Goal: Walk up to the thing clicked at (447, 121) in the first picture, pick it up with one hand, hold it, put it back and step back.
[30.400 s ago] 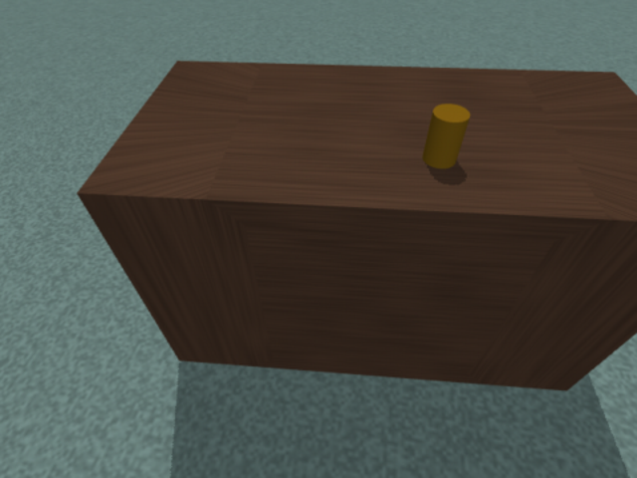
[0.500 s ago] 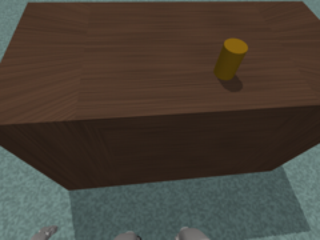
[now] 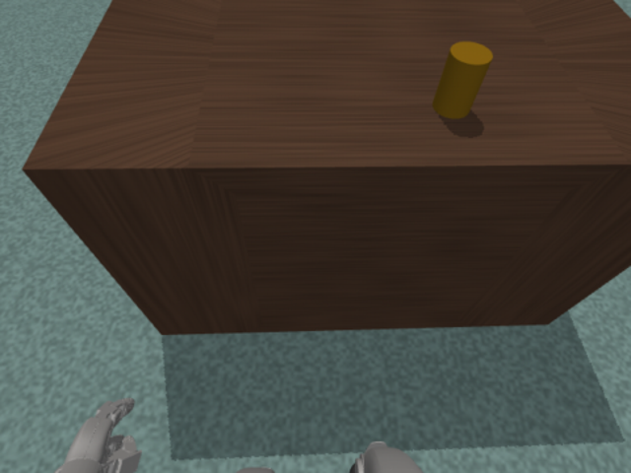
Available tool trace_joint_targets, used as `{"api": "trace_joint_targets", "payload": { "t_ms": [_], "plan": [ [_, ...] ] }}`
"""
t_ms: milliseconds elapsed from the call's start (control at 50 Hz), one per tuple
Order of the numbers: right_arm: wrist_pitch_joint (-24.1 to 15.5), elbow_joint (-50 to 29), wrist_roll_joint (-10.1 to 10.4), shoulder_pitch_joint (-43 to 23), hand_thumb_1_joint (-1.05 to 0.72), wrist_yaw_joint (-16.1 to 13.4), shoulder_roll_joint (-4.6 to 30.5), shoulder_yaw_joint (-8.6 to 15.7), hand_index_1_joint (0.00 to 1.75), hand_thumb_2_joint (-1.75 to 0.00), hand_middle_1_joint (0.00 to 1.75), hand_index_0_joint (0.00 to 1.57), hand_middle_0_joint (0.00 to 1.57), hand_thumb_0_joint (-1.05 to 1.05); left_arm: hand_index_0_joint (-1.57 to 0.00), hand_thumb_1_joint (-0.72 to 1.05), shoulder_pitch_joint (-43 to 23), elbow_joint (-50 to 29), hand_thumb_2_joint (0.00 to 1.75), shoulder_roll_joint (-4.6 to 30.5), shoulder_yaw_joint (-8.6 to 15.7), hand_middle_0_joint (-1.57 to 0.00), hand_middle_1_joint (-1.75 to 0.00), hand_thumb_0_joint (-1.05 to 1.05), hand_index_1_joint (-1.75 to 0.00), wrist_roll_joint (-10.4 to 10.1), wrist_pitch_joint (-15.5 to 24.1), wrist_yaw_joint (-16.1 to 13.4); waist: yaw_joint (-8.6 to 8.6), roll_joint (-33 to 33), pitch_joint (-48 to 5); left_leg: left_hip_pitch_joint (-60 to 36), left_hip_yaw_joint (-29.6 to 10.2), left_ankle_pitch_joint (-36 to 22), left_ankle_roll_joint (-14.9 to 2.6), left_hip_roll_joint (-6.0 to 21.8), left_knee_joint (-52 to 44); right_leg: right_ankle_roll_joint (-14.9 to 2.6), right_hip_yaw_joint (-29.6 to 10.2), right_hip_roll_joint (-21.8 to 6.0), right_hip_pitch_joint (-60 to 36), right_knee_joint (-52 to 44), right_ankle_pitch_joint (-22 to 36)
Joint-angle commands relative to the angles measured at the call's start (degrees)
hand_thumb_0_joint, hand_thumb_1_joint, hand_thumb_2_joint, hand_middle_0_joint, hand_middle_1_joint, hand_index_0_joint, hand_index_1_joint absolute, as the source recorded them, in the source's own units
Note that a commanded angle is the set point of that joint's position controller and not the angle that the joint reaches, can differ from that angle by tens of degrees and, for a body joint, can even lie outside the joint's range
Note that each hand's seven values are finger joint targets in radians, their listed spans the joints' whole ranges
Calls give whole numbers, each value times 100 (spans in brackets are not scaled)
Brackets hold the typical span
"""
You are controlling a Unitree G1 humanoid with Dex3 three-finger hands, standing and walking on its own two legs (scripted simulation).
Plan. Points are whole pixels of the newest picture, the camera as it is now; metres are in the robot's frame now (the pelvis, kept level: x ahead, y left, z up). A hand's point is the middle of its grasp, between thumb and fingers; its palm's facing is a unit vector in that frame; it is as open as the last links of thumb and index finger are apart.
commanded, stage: step back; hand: right
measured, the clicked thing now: (460, 81) +0.75 -0.22 +0.05
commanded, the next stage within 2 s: none
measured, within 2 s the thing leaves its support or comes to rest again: neither
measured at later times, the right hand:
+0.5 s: hand out of the picture -0.05 -0.33 -0.14, palm faces +0.03 +0.91 -0.41, open 7.4 cm
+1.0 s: hand out of the picture -0.21 -0.34 -0.13, palm faces -0.04 +0.91 -0.42, open 7.4 cm
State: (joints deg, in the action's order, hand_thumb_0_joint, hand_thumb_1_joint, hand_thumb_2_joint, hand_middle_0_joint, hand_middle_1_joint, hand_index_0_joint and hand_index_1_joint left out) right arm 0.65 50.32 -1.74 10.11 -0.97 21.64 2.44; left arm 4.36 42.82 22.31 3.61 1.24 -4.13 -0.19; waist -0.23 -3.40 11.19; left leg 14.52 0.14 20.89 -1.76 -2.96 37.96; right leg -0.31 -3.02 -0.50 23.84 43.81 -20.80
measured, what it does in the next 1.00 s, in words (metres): walks backwards: right foot, then left foot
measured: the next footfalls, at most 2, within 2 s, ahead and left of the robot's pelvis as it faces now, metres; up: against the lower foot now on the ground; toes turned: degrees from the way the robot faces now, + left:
right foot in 0.36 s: -0.11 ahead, -0.18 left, +0.00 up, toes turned -2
left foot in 0.70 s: -0.20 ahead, +0.06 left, +0.00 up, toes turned +1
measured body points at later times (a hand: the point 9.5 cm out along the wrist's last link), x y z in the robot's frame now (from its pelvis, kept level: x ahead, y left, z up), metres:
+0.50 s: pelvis -0.16 -0.05 +0.01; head -0.12 -0.07 +0.45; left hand -0.07 +0.26 -0.10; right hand -0.06 -0.38 -0.11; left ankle -0.10 +0.09 -0.66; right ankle -0.15 -0.18 -0.72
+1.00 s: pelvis -0.33 -0.07 +0.00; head -0.28 -0.07 +0.45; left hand -0.23 +0.25 -0.12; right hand -0.21 -0.39 -0.10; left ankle -0.24 +0.06 -0.72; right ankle -0.38 -0.21 -0.70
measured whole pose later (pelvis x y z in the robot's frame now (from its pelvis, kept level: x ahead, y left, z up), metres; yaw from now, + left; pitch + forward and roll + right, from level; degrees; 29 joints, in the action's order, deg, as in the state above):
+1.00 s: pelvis -0.33 -0.07 +0.00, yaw -2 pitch -2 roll -1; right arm 1.9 47.1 -2.4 6.8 -0.6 22.2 2.2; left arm 9.1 48.8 22.8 3.7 1.0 -3.5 -0.2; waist -1.2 0.1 9.2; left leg 23.5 0.9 10.5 0.0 3.4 35.9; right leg 0.9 -3.8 1.8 15.8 47.2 -28.2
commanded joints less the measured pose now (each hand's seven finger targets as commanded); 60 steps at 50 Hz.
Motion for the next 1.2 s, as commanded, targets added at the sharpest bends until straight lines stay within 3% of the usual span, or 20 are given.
{"api": "trace_joint_targets", "payload": {
  "t_ms": [0,40,200,320,340,360,380,460,620,660,700,720,800,940,980,1020,1040,1060,1100,1180],
  "plan": [
    [-189,-509,-24,-75,-90,-86,1852,519,30,-90,30,20,20,0,-20,90,-4,-362,90,1099,411,-20,-30,0,-30,14,70,-150,44,722,-1208,-212,-2251,-3538,-1312,2336,-1579,-86,-1108,733,457,2738,-1391],
    [-183,-563,-33,-325,-90,-125,1530,429,30,-90,30,20,20,0,-20,90,431,-173,90,1030,435,-20,-30,0,-30,-68,65,-123,-216,925,-1009,-249,-1417,-3617,-928,1791,-1420,-60,-1038,745,605,3042,-872],
    [-117,-684,-13,128,-90,-145,1532,508,30,-90,30,20,20,0,-20,90,473,-178,90,992,423,-20,-30,0,-30,21,99,-26,203,1215,-1454,-1203,-1244,-3277,-1247,1901,-1118,299,-465,397,277,1297,-930],
    [76,-858,20,-388,-90,-50,1692,473,30,-90,30,20,20,0,-20,90,1584,458,90,967,446,-20,-30,0,-30,63,179,47,-277,1492,-1744,245,-964,-1736,-642,1571,-667,-108,354,181,-1748,-1752,396],
    [93,-879,57,-331,-90,-32,1407,394,30,-90,30,20,20,0,-20,90,1490,383,90,1233,529,-20,-30,0,-30,127,213,43,-276,787,-1506,984,-856,-794,-302,1027,-151,-257,-556,-251,-1792,-2009,190],
    [79,-1036,111,-381,-90,-62,1031,305,30,-90,30,20,20,0,-20,90,1270,205,90,1844,674,-20,-30,0,-30,147,226,60,-271,-807,-1148,2027,-468,795,104,-115,962,-779,-2324,-1458,-1469,-2529,22],
    [105,-956,88,-544,-90,-180,1221,410,30,-90,30,20,20,0,-20,90,737,-14,90,2257,719,-20,-30,0,-30,175,219,33,-451,-1375,-870,1538,-687,1585,233,-110,2426,-1670,-3090,-2436,52,-2920,114],
    [50,-530,198,259,-90,-142,1287,354,30,-90,30,20,20,0,-20,90,-277,-241,90,1386,484,-20,-30,0,-30,150,278,-81,188,-627,-771,1177,-819,577,262,-274,3153,-1064,-859,-1260,-132,-1888,1896],
    [-40,-440,33,429,-90,-95,1063,306,30,-90,30,20,20,0,-20,90,331,-227,90,1387,405,-20,-30,0,-30,54,168,-144,-165,-852,-1419,615,-8,388,170,112,-333,-1028,-851,-1416,-1876,-983,3180],
    [-60,-272,-4,723,-90,-93,1261,391,30,-90,30,20,20,0,-20,90,320,-280,90,1204,265,-20,-30,0,-30,3,97,-107,-19,-302,-1492,-351,-401,-1101,-14,380,-1428,-555,-602,-1071,-948,-469,2182],
    [-32,-483,-51,337,-90,-13,2340,591,30,-90,30,20,20,0,-20,90,-110,-422,90,1126,301,-20,-30,0,-30,-66,77,-168,204,1766,-1416,24,-3076,-2611,-1385,2574,-1927,-29,149,290,210,1498,-1693],
    [-59,-494,-85,227,-90,-29,2200,614,30,-90,30,20,20,0,-20,90,-221,-319,90,1222,382,-20,-30,0,-30,28,46,-204,227,1345,-1255,516,-3190,-2553,-1580,2676,-1925,-40,-499,348,9,2417,-1741],
    [-78,-589,-42,-356,-90,-115,1540,369,30,-90,30,20,20,0,-20,90,545,64,90,1100,373,-20,-30,0,-30,-83,48,-145,-281,976,-1164,76,-1418,-3468,-1163,1828,-1244,-7,-707,534,280,3062,-960],
    [91,-621,-67,-114,-90,-38,1573,432,30,-90,30,20,20,0,-20,90,662,257,90,1015,291,-20,-30,0,-30,8,244,-53,72,1497,-1602,-608,-1298,-1807,-1018,1707,-1127,100,146,186,-542,-367,-722],
    [190,-587,-24,-288,-90,-3,1665,446,30,-90,30,20,20,0,-20,90,1252,599,90,894,274,-20,-30,0,-30,38,329,-40,-194,1499,-1823,-282,-1066,-1257,-778,1553,-797,-93,434,277,-1441,-2063,121],
    [183,-692,13,-242,-90,40,1026,245,30,-90,30,20,20,0,-20,90,1324,628,90,1580,497,-20,-30,0,-30,189,421,-67,-258,-337,-1362,1885,-571,603,-103,362,638,-496,-1844,-893,-2018,-2497,-736],
    [191,-749,4,-579,-90,-64,1037,306,30,-90,30,20,20,0,-20,90,752,429,90,2237,628,-20,-30,0,-30,195,399,-82,-480,-1135,-1036,1662,-855,1378,178,-1,1664,-1451,-3146,-2311,-279,-2943,-1114],
    [227,-711,9,-685,-90,-75,1359,417,30,-90,30,20,20,0,-20,90,420,291,90,2203,607,-20,-30,0,-30,161,436,-102,-350,-766,-533,1454,-1364,1160,249,180,2558,-1612,-3316,-2464,600,-3144,-1532],
    [169,-354,102,-207,-90,-52,1273,357,30,-90,30,20,20,0,-20,90,-143,240,90,1555,422,-20,-30,0,-30,119,493,-131,67,6,-406,1576,-1225,320,188,-165,2666,-945,-1503,-1387,6,-2417,-143],
    [71,-217,8,-52,-90,45,1341,358,30,-90,30,20,20,0,-20,90,472,415,90,1540,487,-20,-30,0,-30,160,570,-90,-248,-433,-798,1821,-806,266,385,39,2201,-934,-1339,-1197,-1172,-2352,-1291]
  ]
}}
